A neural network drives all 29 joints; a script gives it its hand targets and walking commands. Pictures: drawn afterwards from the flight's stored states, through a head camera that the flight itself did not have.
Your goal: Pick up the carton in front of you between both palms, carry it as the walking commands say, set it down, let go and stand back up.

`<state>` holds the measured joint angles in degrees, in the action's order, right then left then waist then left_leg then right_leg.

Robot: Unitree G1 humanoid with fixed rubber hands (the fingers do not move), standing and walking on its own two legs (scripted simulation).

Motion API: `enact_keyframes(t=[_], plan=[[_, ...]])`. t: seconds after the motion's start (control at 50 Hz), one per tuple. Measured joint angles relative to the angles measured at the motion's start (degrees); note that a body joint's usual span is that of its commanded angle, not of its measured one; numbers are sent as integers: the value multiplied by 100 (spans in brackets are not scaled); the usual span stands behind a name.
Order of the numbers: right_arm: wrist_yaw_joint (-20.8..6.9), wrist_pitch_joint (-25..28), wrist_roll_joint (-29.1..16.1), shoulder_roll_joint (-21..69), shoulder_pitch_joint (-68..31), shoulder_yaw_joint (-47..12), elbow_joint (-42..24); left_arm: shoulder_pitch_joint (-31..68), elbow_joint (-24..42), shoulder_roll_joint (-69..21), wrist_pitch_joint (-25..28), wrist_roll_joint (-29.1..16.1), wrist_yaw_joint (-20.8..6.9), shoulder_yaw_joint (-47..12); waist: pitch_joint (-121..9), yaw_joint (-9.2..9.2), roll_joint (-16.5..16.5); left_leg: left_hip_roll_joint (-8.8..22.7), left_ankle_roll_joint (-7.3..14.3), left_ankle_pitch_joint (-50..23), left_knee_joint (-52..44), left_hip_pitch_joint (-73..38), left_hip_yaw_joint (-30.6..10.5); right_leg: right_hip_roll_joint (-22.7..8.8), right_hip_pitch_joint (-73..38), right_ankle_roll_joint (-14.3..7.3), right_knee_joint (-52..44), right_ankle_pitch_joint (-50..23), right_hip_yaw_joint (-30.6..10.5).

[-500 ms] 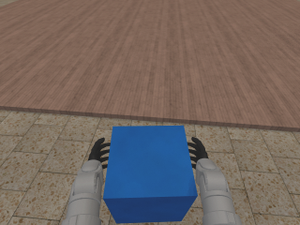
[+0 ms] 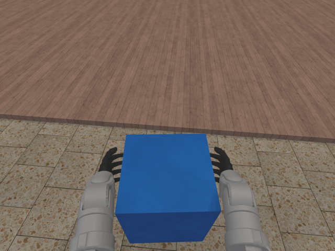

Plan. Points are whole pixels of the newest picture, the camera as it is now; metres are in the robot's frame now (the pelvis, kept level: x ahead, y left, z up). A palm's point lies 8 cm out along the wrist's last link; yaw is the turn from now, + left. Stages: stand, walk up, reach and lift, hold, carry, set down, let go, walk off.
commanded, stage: reach and lift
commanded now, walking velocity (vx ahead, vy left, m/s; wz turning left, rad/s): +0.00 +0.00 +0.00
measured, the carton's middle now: (166, 190) +0.30 +0.00 -0.04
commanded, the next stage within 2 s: hold in 0.48 s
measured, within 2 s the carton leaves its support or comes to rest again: neither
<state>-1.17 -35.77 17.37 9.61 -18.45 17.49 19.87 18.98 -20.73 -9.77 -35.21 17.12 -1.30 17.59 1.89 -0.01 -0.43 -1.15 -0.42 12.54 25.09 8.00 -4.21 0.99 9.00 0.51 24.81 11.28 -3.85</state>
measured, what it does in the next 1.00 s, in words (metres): stands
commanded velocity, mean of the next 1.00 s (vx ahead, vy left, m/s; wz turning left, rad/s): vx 0.00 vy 0.00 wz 0.00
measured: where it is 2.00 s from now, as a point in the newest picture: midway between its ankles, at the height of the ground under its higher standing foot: outside the picture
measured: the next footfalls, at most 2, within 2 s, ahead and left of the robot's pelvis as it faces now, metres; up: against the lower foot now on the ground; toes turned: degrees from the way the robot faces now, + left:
right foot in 1.70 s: +0.22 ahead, -0.09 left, +0.00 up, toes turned -9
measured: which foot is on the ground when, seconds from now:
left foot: down 0.00-1.00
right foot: down 0.00-1.00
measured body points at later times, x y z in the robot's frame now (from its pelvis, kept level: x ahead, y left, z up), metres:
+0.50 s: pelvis +0.01 +0.00 +0.00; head -0.02 +0.00 +0.45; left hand +0.31 +0.15 +0.03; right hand +0.31 -0.15 +0.03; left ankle +0.02 +0.13 -0.74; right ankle +0.03 -0.13 -0.74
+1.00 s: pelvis +0.00 +0.00 +0.00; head -0.04 +0.00 +0.45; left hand +0.30 +0.15 +0.05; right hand +0.30 -0.15 +0.04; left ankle +0.02 +0.13 -0.74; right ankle +0.03 -0.13 -0.74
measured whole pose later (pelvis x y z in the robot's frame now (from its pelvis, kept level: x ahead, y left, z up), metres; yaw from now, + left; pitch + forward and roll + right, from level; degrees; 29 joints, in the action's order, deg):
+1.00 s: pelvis +0.00 +0.00 +0.00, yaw +0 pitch -8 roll +0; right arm -0.6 -43.4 15.6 9.0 -16.4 13.8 13.0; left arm 16.8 -13.5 -9.1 -43.0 15.6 -1.1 14.3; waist 2.9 0.1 -0.3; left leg -1.0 -0.5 11.5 22.1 2.5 -4.3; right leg 1.0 3.6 0.4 22.0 10.3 -3.9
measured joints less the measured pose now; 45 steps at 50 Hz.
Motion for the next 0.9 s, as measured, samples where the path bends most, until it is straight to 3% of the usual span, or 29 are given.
enact_keyframes(t=[0.5, 0.64, 0.9], plan=[[74, -413, -187, -109, 429, -500, -552, -440, 589, 116, -430, -150, 39, -476, -38, -3, 16, 20, 3, -72, -410, -462, -8, -8, -459, -5, -402, -66, -3], [118, -671, -305, -144, 598, -688, -982, -611, 1023, 152, -691, -285, 89, -664, -65, -1, 16, 17, 7, -139, -549, -642, 0, -18, -632, 2, -529, -129, -15], [62, -789, -210, -83, 302, -446, -750, -316, 798, 89, -816, -187, 37, -418, 83, 12, 15, 13, 1, -112, -335, -582, 5, -5, -569, -4, -316, -106, -20]])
